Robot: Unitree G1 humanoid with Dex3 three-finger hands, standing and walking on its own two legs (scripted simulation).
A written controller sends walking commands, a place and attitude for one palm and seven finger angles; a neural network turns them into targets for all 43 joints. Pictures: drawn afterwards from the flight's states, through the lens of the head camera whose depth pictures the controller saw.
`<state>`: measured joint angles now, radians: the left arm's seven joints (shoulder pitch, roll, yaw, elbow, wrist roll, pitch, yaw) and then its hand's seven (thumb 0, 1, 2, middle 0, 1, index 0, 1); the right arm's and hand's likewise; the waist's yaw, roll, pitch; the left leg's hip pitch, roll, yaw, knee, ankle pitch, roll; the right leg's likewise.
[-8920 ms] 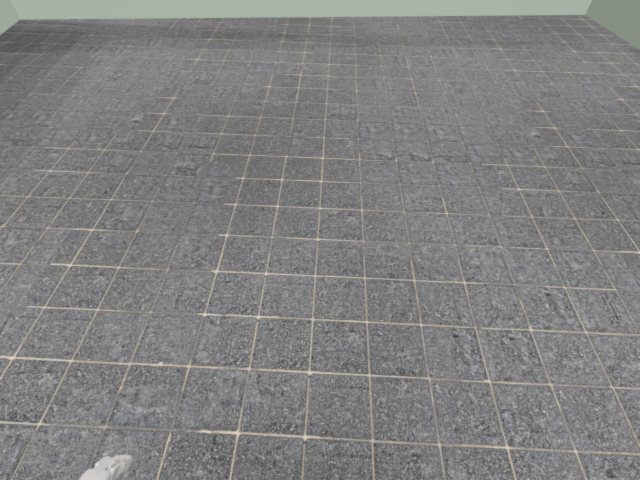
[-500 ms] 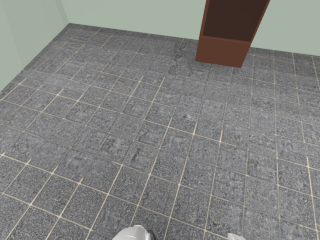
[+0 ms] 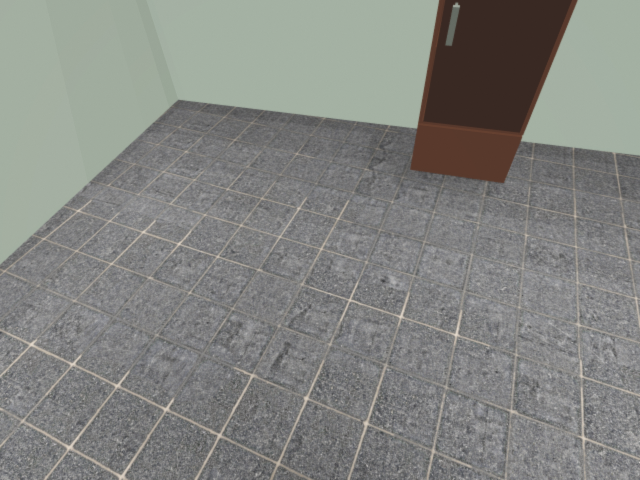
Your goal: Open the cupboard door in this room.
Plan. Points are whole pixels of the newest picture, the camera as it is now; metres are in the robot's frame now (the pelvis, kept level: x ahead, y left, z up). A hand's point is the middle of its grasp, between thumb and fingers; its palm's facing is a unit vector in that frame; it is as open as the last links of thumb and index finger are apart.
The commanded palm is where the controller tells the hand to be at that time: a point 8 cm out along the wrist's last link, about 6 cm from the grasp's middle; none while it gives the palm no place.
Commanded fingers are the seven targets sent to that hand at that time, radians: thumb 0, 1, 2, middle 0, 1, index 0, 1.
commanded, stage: turn or walk to find it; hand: left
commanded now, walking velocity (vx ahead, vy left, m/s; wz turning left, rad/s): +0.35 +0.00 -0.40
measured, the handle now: (452, 23) +1.62 -0.45 -0.05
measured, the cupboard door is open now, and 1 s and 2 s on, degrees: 0 0 0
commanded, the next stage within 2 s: stand and wait in 1.20 s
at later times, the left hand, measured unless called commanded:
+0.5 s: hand out of the picture -0.01 +0.21 -0.17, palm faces -0.01 -0.99 -0.13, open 7.4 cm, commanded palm none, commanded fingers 0.00 0.90 0.90 -0.20 -0.30 -0.20 -0.30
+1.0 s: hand (290, 332) +0.40 +0.08 -0.16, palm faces -0.24 -0.95 -0.21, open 7.3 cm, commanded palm none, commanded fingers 0.00 0.90 0.90 -0.20 -0.30 -0.20 -0.30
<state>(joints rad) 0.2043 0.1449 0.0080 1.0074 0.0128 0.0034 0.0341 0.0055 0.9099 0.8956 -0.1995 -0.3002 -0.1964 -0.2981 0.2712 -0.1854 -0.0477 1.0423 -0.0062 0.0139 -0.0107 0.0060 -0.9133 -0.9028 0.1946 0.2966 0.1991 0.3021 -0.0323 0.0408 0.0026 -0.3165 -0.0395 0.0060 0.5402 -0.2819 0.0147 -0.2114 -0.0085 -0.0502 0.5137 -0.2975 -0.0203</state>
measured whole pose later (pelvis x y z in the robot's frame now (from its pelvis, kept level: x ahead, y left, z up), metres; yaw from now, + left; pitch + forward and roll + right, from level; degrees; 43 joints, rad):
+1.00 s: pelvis +0.26 -0.07 -0.01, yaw -14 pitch -2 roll +1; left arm 0.12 0.16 0.05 1.02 0.00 -0.07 0.00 0.00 0.92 0.90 -0.20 -0.30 -0.20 -0.30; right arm 0.37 -0.16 -0.05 1.13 -0.01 -0.02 0.00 0.01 -0.91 -0.90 0.20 0.30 0.20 0.30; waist -0.04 0.02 0.10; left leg -0.40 0.13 0.06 1.28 -0.33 -0.01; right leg -0.32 0.00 -0.15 0.57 -0.24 -0.09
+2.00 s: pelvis +0.50 -0.13 +0.01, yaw -14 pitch -1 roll +1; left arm 0.29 0.13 0.00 1.14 0.00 -0.01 0.04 0.01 0.92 0.90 -0.20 -0.30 -0.20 -0.30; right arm 0.33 -0.13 -0.01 1.17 -0.01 0.00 -0.01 0.00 -0.92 -0.90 0.19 0.30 0.20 0.30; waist -0.02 0.01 0.02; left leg -0.18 0.07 0.15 0.40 -0.19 -0.03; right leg -0.18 -0.02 -0.09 0.44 -0.25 -0.02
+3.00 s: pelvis +0.52 -0.14 +0.01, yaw -14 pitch -1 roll +0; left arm 0.30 0.12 0.00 1.15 0.01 -0.02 0.05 0.01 0.91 0.90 -0.20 -0.30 -0.20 -0.30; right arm 0.29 -0.11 -0.01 1.16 0.00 -0.01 -0.03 0.01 -0.92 -0.90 0.19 0.30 0.20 0.30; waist 0.00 0.01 0.04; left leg -0.14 0.09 0.14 0.39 -0.22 -0.04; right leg -0.12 -0.01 -0.11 0.41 -0.27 -0.03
